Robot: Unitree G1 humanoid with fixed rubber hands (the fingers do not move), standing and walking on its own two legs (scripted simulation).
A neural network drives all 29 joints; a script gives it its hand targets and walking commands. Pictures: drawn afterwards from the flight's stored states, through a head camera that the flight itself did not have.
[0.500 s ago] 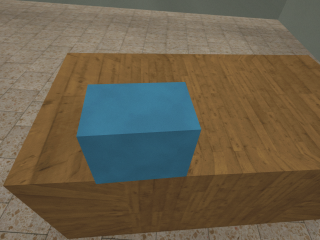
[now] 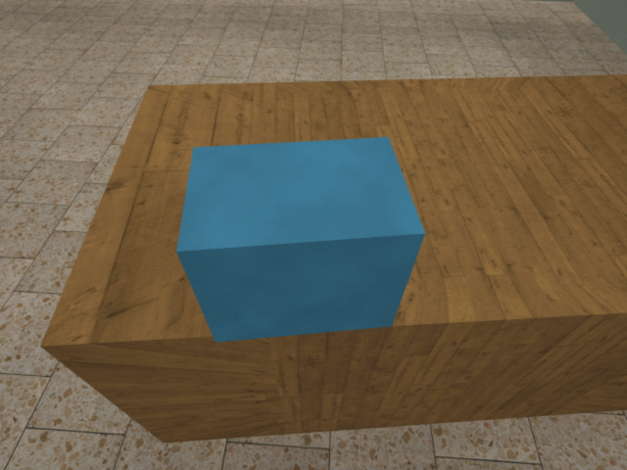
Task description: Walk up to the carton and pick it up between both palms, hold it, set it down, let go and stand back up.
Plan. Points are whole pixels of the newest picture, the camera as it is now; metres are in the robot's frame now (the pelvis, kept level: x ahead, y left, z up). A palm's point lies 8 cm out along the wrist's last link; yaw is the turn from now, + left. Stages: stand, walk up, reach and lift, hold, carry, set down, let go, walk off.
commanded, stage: walk up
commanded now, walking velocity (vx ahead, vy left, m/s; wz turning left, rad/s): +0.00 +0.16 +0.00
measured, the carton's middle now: (299, 242) +0.44 +0.05 +0.01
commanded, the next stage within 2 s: none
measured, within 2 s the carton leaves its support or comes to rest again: neither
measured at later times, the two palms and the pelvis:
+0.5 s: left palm out of the picture +0.01 +0.32 -0.16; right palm out of the picture +0.01 -0.10 -0.15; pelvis +0.00 +0.10 -0.01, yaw -1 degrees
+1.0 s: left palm out of the picture -0.03 +0.32 -0.15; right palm out of the picture -0.04 -0.10 -0.13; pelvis +0.00 +0.11 +0.01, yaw -1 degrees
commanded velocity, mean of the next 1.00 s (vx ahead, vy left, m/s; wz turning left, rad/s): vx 0.03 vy -0.02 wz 0.00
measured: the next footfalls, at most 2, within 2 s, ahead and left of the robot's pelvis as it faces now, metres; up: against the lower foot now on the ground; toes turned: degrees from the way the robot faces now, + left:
left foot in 0.16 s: +0.03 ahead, +0.17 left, +0.00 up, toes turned +2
right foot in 0.50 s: -0.01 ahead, +0.00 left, +0.00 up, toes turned -1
